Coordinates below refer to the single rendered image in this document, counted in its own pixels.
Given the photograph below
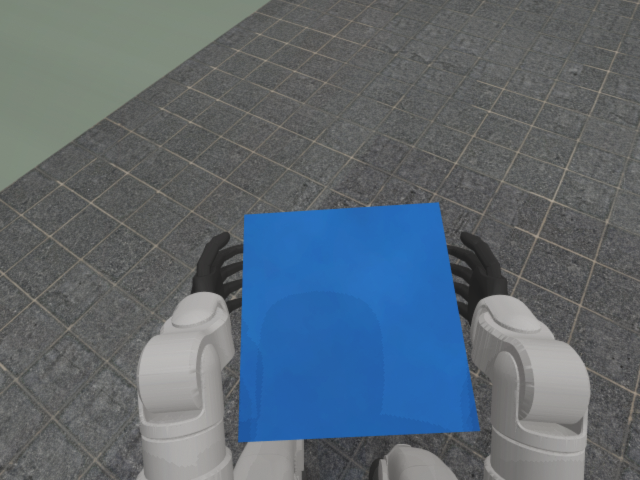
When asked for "right robot hand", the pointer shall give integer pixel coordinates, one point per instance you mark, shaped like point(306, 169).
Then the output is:
point(484, 279)

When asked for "carton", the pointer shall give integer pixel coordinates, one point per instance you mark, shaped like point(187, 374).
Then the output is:
point(350, 326)

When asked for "robot right shin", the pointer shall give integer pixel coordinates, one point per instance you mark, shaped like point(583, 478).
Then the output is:
point(399, 445)

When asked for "left robot hand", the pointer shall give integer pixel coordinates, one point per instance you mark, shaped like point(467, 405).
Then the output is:
point(210, 275)

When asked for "left robot thigh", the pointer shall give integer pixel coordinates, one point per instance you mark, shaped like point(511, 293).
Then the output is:
point(270, 460)

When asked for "robot left forearm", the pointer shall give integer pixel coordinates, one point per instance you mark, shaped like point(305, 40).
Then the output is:
point(180, 394)

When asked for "robot right forearm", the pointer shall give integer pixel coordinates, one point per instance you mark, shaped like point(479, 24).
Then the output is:
point(540, 394)

